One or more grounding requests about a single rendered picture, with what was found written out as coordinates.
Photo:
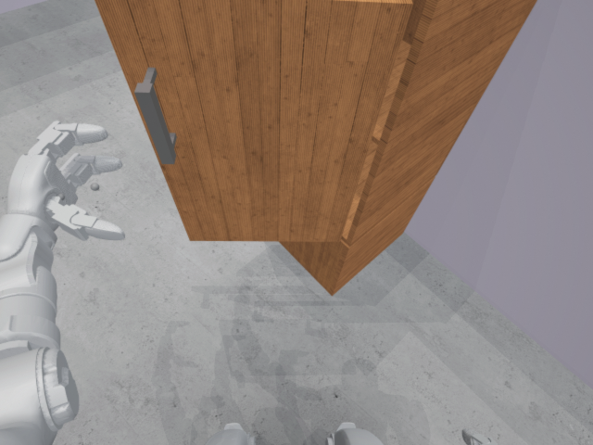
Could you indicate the left robot shin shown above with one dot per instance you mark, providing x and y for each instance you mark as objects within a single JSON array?
[{"x": 232, "y": 426}]

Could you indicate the robot left upper arm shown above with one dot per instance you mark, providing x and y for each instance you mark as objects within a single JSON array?
[{"x": 38, "y": 395}]

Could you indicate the robot shin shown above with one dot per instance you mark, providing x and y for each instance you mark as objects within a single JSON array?
[
  {"x": 232, "y": 426},
  {"x": 346, "y": 425}
]

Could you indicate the handle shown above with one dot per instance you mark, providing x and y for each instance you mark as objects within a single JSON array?
[{"x": 148, "y": 102}]

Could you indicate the cupboard door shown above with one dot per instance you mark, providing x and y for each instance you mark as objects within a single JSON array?
[{"x": 273, "y": 102}]

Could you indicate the left robot forearm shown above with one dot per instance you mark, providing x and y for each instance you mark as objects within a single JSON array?
[{"x": 28, "y": 290}]

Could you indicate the right robot shin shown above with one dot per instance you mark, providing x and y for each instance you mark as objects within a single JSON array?
[{"x": 346, "y": 425}]

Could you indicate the robot left hand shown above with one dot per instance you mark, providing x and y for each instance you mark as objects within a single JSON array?
[{"x": 35, "y": 181}]

